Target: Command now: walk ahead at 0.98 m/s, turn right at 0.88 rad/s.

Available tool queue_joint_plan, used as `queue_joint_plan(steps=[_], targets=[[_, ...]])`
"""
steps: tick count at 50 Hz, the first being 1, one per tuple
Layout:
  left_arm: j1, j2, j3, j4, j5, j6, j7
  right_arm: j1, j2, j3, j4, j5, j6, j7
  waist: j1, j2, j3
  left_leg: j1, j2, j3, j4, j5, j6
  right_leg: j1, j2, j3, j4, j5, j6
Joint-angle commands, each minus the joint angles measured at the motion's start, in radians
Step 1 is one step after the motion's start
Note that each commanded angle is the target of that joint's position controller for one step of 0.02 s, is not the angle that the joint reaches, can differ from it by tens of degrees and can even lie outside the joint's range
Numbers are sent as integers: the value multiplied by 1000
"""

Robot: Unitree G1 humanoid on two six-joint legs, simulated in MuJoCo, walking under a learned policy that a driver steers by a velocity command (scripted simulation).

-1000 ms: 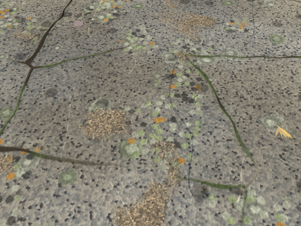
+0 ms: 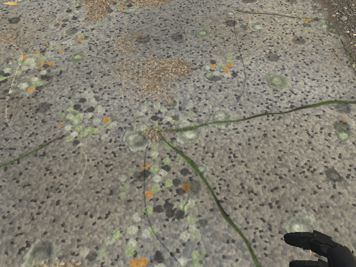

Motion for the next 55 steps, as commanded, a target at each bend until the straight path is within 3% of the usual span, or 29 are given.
queue_joint_plan(steps=[1,5,7,8,9,10,11,12,16,19,21,23,26,28,29,30,31,32,37,40,44,46,49,50,51,52,53,54,55], targets=[[3,168,34,-78,-7,-19,5,-126,-69,-4,-102,18,-5,5,-5,-48,76,221,-108,93,-161,151,8,-212,-212,211,-104,650,-62],[-48,228,46,-101,-10,-17,22,-9,-146,-27,-106,29,-6,-24,-83,-83,-62,523,-178,56,-330,61,48,-67,-224,229,137,1000,5],[-158,277,59,-133,9,-26,11,361,-252,-74,-19,41,-8,-65,-288,-88,-242,925,-110,17,-305,-86,62,-193,-182,222,553,918,25],[-165,131,25,-167,16,-32,7,549,-310,-93,9,4,-8,-86,-318,66,-366,1159,116,-195,-281,-411,82,-372,-124,156,896,344,14],[-3,39,-5,-225,-60,-23,13,449,-361,-103,-7,-31,-12,-72,-155,414,-491,1316,405,-795,-483,-541,205,-665,-43,34,1162,-209,49],[-60,134,-4,-189,-21,-5,27,343,-249,-103,-27,-15,-5,-54,-166,239,-373,1166,320,-804,-551,-754,222,-750,-142,4,1183,-75,26],[-153,155,4,-187,5,5,15,286,-151,-78,-23,-3,-7,-45,-167,103,-219,1001,254,-607,-565,-678,209,-745,-181,-15,1131,17,32],[-199,140,2,-196,20,12,2,288,-117,-70,7,-5,-9,-38,-157,1,-130,873,218,-483,-579,-499,204,-724,-203,-25,1096,39,35],[-295,38,-31,-272,53,35,-36,410,-62,-47,135,24,-45,-19,-96,50,-11,682,114,-241,-651,-249,184,-730,-237,7,980,14,47],[-447,87,-40,-360,66,30,-48,408,-118,-56,151,42,-54,-15,-63,55,79,635,95,-163,-732,-131,222,-829,-276,-57,781,115,84],[-541,84,-60,-393,56,14,-65,390,-140,-62,139,49,-51,-13,-73,20,104,494,22,-65,-789,-45,198,-626,-267,-135,507,280,103],[-581,80,-68,-397,40,6,-72,430,-213,-77,146,57,-54,-9,-89,30,97,445,42,-58,-841,134,203,-427,-221,-189,432,341,108],[-555,151,-46,-386,45,-1,-38,494,-269,-84,171,57,-43,-10,-72,45,24,673,61,-42,-653,529,182,-343,-173,-188,322,249,93],[-258,207,-14,-298,59,-8,-5,501,-289,-87,181,55,-27,-18,71,67,-155,611,11,-16,-220,573,154,18,-155,-179,286,165,78],[-97,284,12,-275,82,-12,19,494,-223,-71,157,55,-26,-16,130,-3,-266,403,-51,3,105,257,145,250,-355,13,279,-70,67],[-54,352,31,-275,111,-12,24,613,-43,-36,117,90,-22,-17,36,-247,-449,115,-133,-2,482,-470,132,490,-669,488,177,-354,-2],[-79,307,31,-280,73,0,23,521,-134,-53,98,88,-11,-23,55,-183,-413,36,-118,-30,577,-387,151,357,-657,640,10,-484,-4],[-171,231,13,-270,61,-4,22,413,-160,-63,82,76,-2,-21,19,-115,-200,-17,-72,-25,547,-277,151,201,-591,452,1,-376,15],[-202,89,-13,-196,20,-40,9,344,-69,-58,68,35,68,15,-101,-95,12,35,17,-6,443,-214,118,-100,-475,-19,-83,137,71],[-195,77,-15,-165,14,-57,8,209,-55,-47,0,26,80,37,-119,-99,62,-21,21,39,372,-68,115,-129,-438,-209,-130,311,86],[-200,138,-4,-147,21,-62,22,63,-77,-31,-62,31,74,65,-130,-40,123,120,-27,156,41,112,161,-154,-385,-402,-183,516,117],[-161,191,3,-138,20,-56,32,38,-95,-31,-69,32,71,69,-133,-39,106,229,-102,236,-59,125,197,-76,-392,-442,-115,892,137],[-175,283,26,-159,19,-11,55,341,-160,-55,14,17,58,46,-282,-72,-65,557,-234,263,-134,33,229,-22,-430,-421,390,1350,148],[-201,282,29,-175,16,-1,50,538,-198,-80,77,14,51,24,-353,-55,-168,789,-245,194,-199,71,257,-107,-432,-391,682,1196,149],[-213,238,28,-172,3,-1,33,519,-243,-111,85,41,63,-10,-332,97,-147,945,-180,58,-297,127,269,-332,-247,-388,1056,306,189],[-48,124,-3,-245,18,-6,30,447,-392,-132,50,8,72,-7,-145,225,-223,1195,95,-313,-142,970,416,-683,-157,-296,1464,-311,244],[-130,189,-15,-343,-8,-66,27,403,-410,-144,-52,53,58,2,-203,189,-532,1332,182,-692,-366,407,575,-772,-108,28,1525,-296,235],[-239,226,-3,-372,-33,-84,33,330,-375,-144,-77,62,41,7,-181,7,-391,1182,165,-700,-491,183,522,-825,-146,44,1414,-239,214],[-285,221,-1,-381,-28,-75,47,252,-310,-127,-89,80,25,7,-119,-113,-239,998,123,-637,-525,115,467,-831,-188,30,1296,-188,208]])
